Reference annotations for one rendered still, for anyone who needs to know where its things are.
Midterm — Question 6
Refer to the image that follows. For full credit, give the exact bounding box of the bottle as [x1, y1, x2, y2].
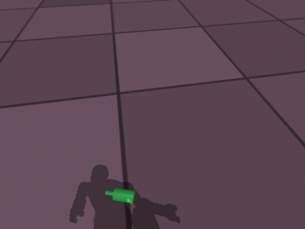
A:
[105, 188, 135, 204]

